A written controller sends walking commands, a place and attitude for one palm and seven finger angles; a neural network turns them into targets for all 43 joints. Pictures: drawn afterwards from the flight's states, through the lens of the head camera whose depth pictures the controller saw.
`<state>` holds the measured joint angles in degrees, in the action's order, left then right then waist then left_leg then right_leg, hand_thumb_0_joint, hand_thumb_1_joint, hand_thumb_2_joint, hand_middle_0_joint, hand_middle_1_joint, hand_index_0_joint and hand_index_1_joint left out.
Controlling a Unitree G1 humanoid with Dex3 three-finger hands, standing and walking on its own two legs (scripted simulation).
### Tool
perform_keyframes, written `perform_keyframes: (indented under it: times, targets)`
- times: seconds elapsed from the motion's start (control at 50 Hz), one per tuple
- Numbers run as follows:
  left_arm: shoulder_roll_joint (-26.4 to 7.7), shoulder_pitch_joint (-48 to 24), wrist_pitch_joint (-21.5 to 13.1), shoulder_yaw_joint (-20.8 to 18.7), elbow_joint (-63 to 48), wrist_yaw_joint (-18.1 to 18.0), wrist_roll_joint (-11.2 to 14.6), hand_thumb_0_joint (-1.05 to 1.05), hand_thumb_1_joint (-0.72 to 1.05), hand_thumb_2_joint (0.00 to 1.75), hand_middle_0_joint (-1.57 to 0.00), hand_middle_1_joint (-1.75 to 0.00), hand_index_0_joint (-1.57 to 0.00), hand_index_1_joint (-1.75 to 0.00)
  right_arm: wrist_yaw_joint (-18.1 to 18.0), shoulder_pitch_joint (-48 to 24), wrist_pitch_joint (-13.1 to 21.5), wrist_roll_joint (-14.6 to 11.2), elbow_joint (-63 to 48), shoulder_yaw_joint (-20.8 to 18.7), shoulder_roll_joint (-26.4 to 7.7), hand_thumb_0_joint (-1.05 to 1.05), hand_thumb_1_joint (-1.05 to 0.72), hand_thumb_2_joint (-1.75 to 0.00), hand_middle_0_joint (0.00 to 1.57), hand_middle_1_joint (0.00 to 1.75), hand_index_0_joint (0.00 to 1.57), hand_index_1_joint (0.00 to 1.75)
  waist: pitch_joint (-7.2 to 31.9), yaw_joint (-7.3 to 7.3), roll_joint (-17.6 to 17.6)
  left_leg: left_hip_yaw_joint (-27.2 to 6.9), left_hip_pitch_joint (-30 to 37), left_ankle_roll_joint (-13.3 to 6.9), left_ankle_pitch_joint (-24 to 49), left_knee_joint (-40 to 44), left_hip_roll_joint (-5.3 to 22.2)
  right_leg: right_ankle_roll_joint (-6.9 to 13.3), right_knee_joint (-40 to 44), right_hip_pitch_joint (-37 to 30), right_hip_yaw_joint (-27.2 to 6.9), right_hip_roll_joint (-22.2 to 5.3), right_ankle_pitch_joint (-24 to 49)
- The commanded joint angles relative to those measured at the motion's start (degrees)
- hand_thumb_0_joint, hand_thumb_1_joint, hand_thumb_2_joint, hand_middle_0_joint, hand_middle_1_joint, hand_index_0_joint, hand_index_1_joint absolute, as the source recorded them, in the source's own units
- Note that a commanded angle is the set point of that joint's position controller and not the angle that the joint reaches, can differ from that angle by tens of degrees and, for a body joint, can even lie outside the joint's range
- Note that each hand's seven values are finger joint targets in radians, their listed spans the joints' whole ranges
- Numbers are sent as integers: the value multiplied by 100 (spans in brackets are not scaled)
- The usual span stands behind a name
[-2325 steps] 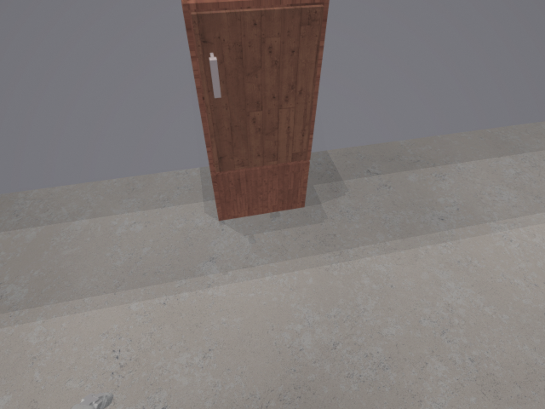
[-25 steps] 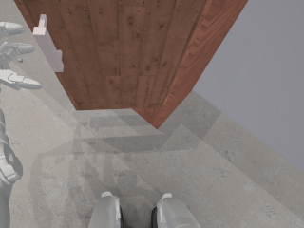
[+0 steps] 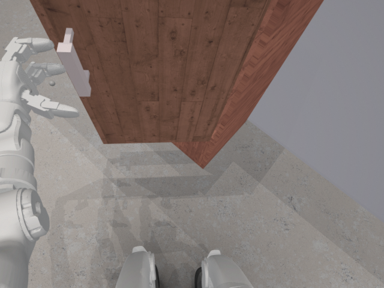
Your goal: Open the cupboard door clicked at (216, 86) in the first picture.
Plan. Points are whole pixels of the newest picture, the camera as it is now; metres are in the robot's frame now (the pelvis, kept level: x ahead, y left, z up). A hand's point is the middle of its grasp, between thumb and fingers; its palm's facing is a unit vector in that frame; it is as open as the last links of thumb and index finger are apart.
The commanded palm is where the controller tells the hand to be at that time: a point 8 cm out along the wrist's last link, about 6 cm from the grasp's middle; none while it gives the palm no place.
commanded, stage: slide the fingers in behind the handle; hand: left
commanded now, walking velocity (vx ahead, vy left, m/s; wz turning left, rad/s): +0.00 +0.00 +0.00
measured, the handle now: (77, 64) +0.54 +0.21 +0.07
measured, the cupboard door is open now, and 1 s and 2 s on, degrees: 46 45 45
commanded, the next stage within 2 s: close the thumb around the handle in 1.14 s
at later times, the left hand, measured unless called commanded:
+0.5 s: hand (86, 80) +0.50 +0.18 +0.07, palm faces +0.03 -1.00 +0.03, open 14.1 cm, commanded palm +0.47 +0.23 +0.07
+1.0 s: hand (88, 82) +0.50 +0.18 +0.07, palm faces +0.04 -1.00 -0.02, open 14.0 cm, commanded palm +0.47 +0.22 +0.07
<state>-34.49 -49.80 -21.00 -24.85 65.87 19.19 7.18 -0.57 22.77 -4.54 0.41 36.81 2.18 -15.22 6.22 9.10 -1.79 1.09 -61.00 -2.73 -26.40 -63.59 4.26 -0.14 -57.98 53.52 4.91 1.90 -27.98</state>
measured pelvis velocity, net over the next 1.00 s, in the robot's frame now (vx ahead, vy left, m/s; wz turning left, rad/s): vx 0.00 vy -0.02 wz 0.01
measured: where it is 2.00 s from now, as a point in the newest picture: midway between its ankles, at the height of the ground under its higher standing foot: outside the picture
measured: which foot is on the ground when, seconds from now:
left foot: down 0.00-1.00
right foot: down 0.00-1.00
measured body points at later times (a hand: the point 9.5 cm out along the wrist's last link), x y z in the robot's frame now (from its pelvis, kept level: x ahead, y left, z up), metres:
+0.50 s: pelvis +0.00 -0.02 +0.00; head +0.12 +0.01 +0.43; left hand +0.49 +0.24 +0.07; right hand +0.04 -0.28 -0.11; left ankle +0.03 +0.08 -0.66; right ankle -0.01 -0.13 -0.66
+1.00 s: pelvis +0.00 -0.02 +0.00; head +0.13 +0.00 +0.43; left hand +0.49 +0.24 +0.07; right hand +0.00 -0.30 -0.11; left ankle +0.03 +0.08 -0.66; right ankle -0.01 -0.13 -0.66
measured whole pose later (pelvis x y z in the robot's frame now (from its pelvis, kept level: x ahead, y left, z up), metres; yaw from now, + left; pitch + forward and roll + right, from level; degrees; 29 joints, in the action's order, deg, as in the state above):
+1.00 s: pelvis +0.00 -0.02 +0.00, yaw +1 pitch +22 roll -4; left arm -29.0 -50.5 -23.7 -22.3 66.9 14.1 6.1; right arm -0.1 21.7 -3.4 0.2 37.2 1.2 -15.7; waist 6.7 9.4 -2.2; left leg 0.8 -60.3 -0.9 -25.9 -63.6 4.6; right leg 1.7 -60.5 54.0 5.0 2.3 -29.0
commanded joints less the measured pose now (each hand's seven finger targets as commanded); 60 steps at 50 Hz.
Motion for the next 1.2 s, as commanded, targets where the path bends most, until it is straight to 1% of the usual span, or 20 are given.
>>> perform_keyframes:
  times: [0.0, 0.06, 0.1, 0.18, 0.24, 0.28, 0.36, 0.38, 0.48, 0.54, 0.66, 0.74, 0.78, 0.82, 0.88, 0.94, 1.04, 1.1, 1.12, 1.18]
  targets:
    - [-1081, -2802, -558, 150, -1440, 75, 75, 0, -50, 30, -30, -120, -30, -120, -106, 968, 60, 13, -135, -414, -1170, 0, -90, -90, 20, 30, 20, 30, 2743, 215, -1170, -798, 3778, 192, 2645, 688, -45, 182, 608, 293, -66, 249, 1536]
    - [-637, -2785, -633, 473, -1498, -13, 26, 0, -50, 30, -30, -120, -30, -120, -65, 921, 87, 33, -134, -426, -1109, 0, -90, -90, 20, 30, 20, 30, 2758, 223, -1273, -837, 3935, 218, 2609, 719, -57, 194, 620, 394, -49, 239, 1437]
    - [-635, -2722, -724, 427, -1608, -67, 45, 0, -50, 30, -30, -120, -30, -120, -53, 930, 99, 48, -99, -447, -1101, 0, -90, -90, 20, 30, 20, 30, 2949, 156, -1401, -871, 4191, 260, 2993, 690, -43, 206, 601, 376, -48, 239, 1561]
    - [-175, -2892, -825, 787, -1733, -109, 91, 0, -50, 30, -30, -120, -30, -120, -24, 866, 124, 56, -63, -451, -1047, 0, -90, -90, 20, 30, 20, 30, 2870, 275, -1238, -865, 4152, 226, 2945, 669, -64, 206, 611, 335, -34, 242, 1613]
    - [-121, -2895, -836, 836, -1659, -155, 65, 0, -50, 30, -30, -120, -30, -120, -19, 815, 124, 41, -19, -472, -1060, 0, -90, -90, 20, 30, 20, 30, 2828, 291, -1048, -822, 4008, 204, 2722, 681, -90, 193, 636, 241, -56, 234, 1623]
    - [58, -2963, -878, 950, -1724, -194, 90, 0, -50, 30, -30, -120, -30, -120, -17, 799, 158, 42, -26, -467, -1026, 0, -90, -90, 20, 30, 20, 30, 2792, 304, -1178, -817, 4057, 195, 2758, 679, -113, 213, 633, 272, -54, 228, 1636]
    - [-419, -2573, -653, 392, -950, -355, 116, 0, -50, 30, -30, -120, -30, -120, -38, 746, 133, -2, -60, -418, -1055, 0, -90, -90, 20, 30, 20, 30, 2470, 178, -593, -670, 3188, 125, 2172, 698, -185, 172, 627, -121, -116, 184, 1572]
    - [-768, -2488, -624, 58, -842, -441, 117, 0, -50, 30, -30, -120, -30, -120, -53, 772, 144, 5, -101, -396, -1075, 0, -90, -90, 20, 30, 20, 30, 2439, 91, -571, -618, 3022, 97, 2199, 674, -213, 179, 602, -259, -144, 181, 1661]
    - [-1363, -2309, -647, -256, -995, -661, -209, 0, -50, 30, -30, -120, -30, -120, -21, 740, 132, 29, -407, -314, -999, 0, -90, -90, 20, 30, 20, 30, 2619, -60, -431, -365, 2316, 18, 2196, 544, -281, 105, 472, -984, -343, 153, 2176]
    - [-1068, -2184, -770, -37, -1242, -543, -199, 0, -50, 30, -30, -120, -30, -120, 0, 700, 112, 1, -488, -348, -951, 0, -90, -90, 20, 30, 20, 30, 2929, -64, -632, -293, 2496, 47, 2299, 510, -267, 90, 468, -1062, -397, 147, 2373]
    - [-425, -2374, -625, 382, -1197, -167, 191, 0, -50, 30, -30, -120, -30, -120, -35, 693, 123, -81, -355, -407, -974, 0, -90, -90, 20, 30, 20, 30, 2704, 166, -371, -285, 2380, 11, 1861, 541, -267, 54, 644, -958, -426, 168, 2131]
    - [-618, -2749, -573, 301, -1044, -332, 79, 0, -50, 30, -30, -120, -30, -120, -78, 790, 167, -64, -193, -411, -1009, 0, -90, -90, 20, 30, 20, 30, 2445, 243, -443, -375, 2351, 4, 1605, 526, -239, 70, 661, -538, -420, 150, 1671]
    - [-848, -2912, -683, 115, -1250, -463, 19, 0, -50, 30, -30, -120, -30, -120, -77, 843, 212, -23, -177, -412, -1011, 0, -90, -90, 20, 30, 20, 30, 2643, 162, -709, -396, 2528, 12, 1767, 490, -243, 106, 587, -492, -408, 152, 1701]
    - [-782, -2666, -735, 191, -1220, -495, -61, 0, -50, 30, -30, -120, -30, -120, -52, 828, 214, -25, -168, -410, -984, 0, -90, -90, 20, 30, 20, 30, 2856, 83, -915, -410, 2767, 56, 2039, 501, -236, 127, 548, -501, -383, 144, 1867]
    - [-597, -2463, -720, 264, -1084, -488, -32, 0, -50, 30, -30, -120, -30, -120, -18, 864, 207, -5, -210, -407, -981, 0, -90, -90, 20, 30, 20, 30, 2819, 100, -738, -418, 2771, 47, 2143, 505, -240, 128, 520, -524, -330, 176, 1938]
    - [-811, -2536, -649, 157, -1096, -486, -50, 0, -50, 30, -30, -120, -30, -120, -37, 848, 170, -24, -228, -416, -1031, 0, -90, -90, 20, 30, 20, 30, 2765, 122, -552, -390, 2592, 34, 2020, 529, -230, 93, 563, -656, -362, 162, 1961]
    - [-716, -2552, -668, 212, -1162, -464, -9, 0, -50, 30, -30, -120, -30, -120, -47, 818, 170, -33, -245, -418, -1021, 0, -90, -90, 20, 30, 20, 30, 2738, 135, -510, -380, 2593, 30, 1960, 556, -234, 91, 594, -676, -372, 167, 1930]
    - [-656, -2361, -759, 177, -1309, -482, 4, 0, -50, 30, -30, -120, -30, -120, -24, 830, 180, -17, -263, -433, -1005, 0, -90, -90, 20, 30, 20, 30, 2984, 7, -779, -406, 2938, 75, 2348, 560, -231, 128, 506, -628, -320, 170, 2133]
    - [-459, -2374, -758, 313, -1261, -487, 27, 0, -50, 30, -30, -120, -30, -120, -14, 801, 175, -22, -250, -433, -987, 0, -90, -90, 20, 30, 20, 30, 2822, 80, -733, -417, 2983, 79, 2326, 562, -218, 121, 541, -488, -300, 177, 2079]
    - [-508, -2333, -796, 229, -1270, -530, 40, 0, -50, 30, -30, -120, -30, -120, -1, 833, 174, -11, -252, -441, -1004, 0, -90, -90, 20, 30, 20, 30, 2723, 59, -609, -427, 2938, 63, 2287, 578, -224, 129, 545, -513, -285, 196, 2033]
